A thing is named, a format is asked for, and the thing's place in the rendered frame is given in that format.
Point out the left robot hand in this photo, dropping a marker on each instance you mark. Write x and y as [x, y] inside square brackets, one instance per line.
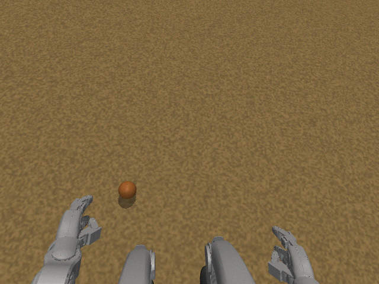
[72, 223]

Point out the right robot hand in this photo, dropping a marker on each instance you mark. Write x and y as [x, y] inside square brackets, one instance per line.
[294, 262]

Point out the left robot arm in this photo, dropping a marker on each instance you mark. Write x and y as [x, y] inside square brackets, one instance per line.
[61, 262]

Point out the ball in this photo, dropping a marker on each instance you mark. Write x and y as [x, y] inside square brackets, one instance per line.
[127, 190]

